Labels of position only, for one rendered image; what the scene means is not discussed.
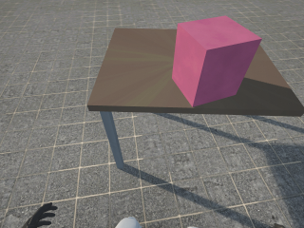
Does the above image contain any carton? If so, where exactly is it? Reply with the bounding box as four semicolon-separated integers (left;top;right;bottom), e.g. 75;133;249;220
172;15;262;107

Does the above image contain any left robot thigh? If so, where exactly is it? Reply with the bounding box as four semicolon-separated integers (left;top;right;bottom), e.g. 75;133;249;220
115;218;142;228

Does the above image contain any robot left hand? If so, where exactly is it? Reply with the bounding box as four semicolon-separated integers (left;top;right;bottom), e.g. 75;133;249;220
22;202;58;228

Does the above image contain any table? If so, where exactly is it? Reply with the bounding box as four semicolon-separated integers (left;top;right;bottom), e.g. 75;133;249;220
87;28;304;169

